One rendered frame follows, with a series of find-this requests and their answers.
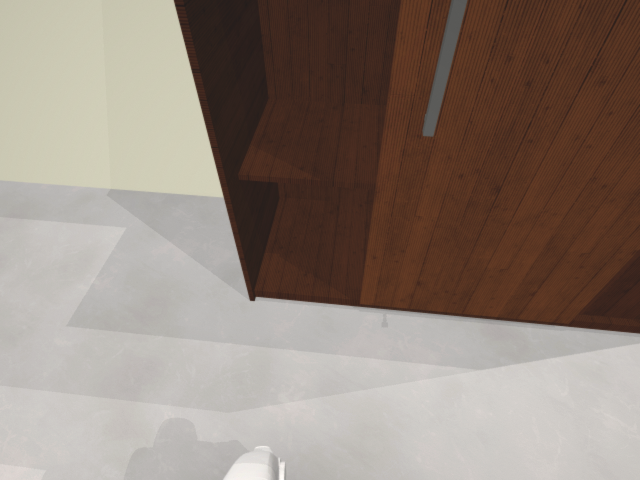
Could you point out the robot left shin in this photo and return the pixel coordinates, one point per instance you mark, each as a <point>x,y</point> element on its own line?
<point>263,448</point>

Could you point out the wardrobe door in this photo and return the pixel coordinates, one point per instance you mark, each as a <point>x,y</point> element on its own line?
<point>620,297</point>
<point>526,201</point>

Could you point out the handle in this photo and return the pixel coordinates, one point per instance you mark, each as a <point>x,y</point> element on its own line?
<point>452,29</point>

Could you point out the left robot thigh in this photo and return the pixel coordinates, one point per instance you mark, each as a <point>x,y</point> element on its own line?
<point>257,465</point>

